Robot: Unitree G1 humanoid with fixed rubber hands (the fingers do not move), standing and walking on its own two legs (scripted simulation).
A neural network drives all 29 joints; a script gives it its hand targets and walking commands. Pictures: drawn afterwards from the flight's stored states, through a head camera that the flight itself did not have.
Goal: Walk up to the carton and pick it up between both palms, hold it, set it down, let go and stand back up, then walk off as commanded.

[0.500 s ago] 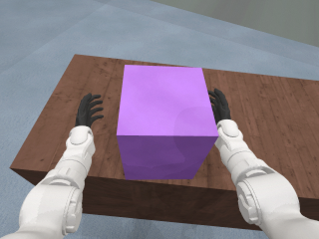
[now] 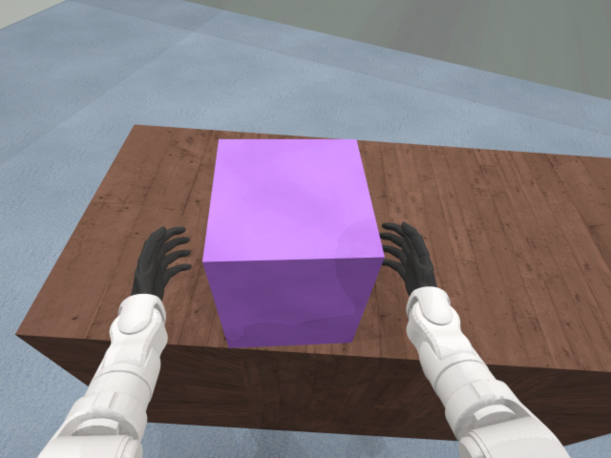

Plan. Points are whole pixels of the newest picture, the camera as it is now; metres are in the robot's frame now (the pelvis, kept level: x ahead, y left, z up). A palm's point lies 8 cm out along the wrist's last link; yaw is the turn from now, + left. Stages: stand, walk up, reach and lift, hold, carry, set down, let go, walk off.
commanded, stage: set down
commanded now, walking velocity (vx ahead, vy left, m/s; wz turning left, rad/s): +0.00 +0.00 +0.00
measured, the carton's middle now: (289, 248) +0.43 +0.05 +0.01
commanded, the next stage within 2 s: none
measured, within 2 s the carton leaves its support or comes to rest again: neither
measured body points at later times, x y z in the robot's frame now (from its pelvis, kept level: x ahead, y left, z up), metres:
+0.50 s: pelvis +0.00 +0.01 +0.01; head +0.01 +0.04 +0.46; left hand +0.28 +0.24 +0.00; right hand +0.32 -0.13 +0.01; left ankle +0.05 +0.14 -0.73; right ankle +0.00 -0.11 -0.73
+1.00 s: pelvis +0.01 +0.01 +0.01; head +0.00 +0.03 +0.46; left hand +0.22 +0.24 +0.00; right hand +0.24 -0.16 +0.01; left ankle +0.05 +0.14 -0.73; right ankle +0.00 -0.11 -0.73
